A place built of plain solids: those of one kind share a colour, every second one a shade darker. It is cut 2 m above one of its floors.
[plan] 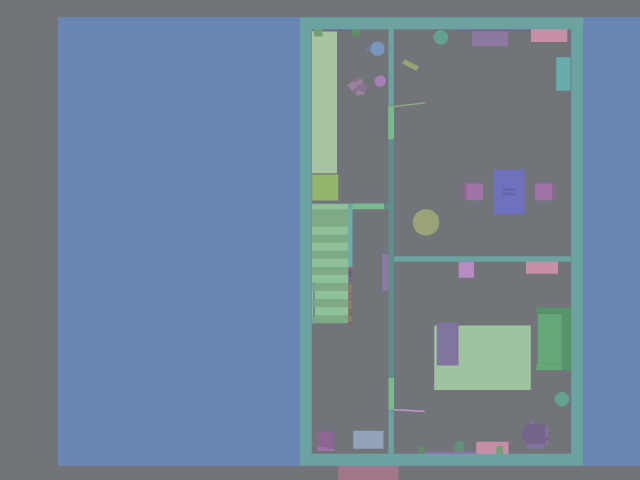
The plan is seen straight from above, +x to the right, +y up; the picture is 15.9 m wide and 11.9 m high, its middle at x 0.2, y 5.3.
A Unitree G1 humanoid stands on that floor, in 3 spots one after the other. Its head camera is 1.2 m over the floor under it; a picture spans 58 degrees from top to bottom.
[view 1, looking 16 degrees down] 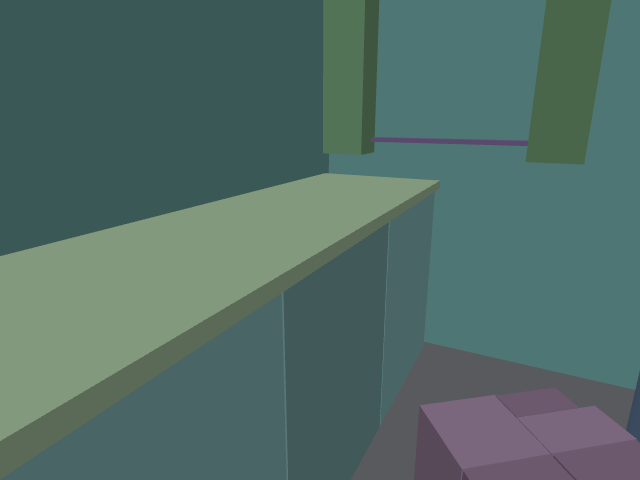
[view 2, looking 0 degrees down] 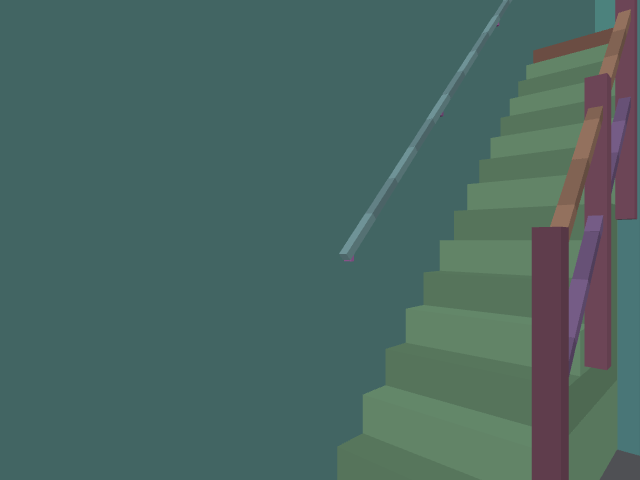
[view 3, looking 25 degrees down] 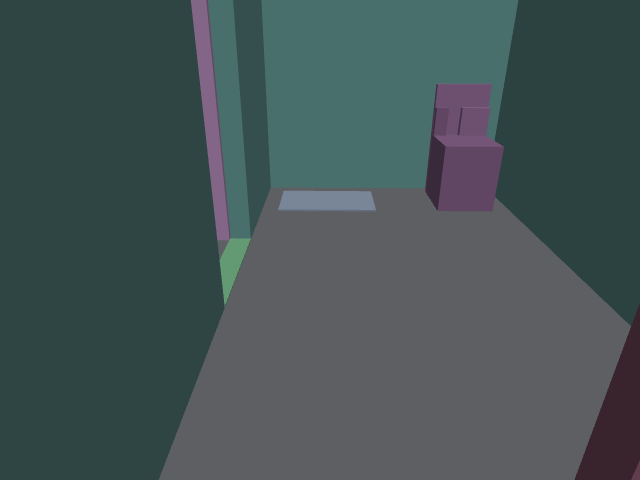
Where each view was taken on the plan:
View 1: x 1.05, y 8.35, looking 117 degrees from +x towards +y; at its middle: worktop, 1.09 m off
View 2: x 1.40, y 1.67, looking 134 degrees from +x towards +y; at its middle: wall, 2.02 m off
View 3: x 1.40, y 3.67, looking -89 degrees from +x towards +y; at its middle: ground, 2.84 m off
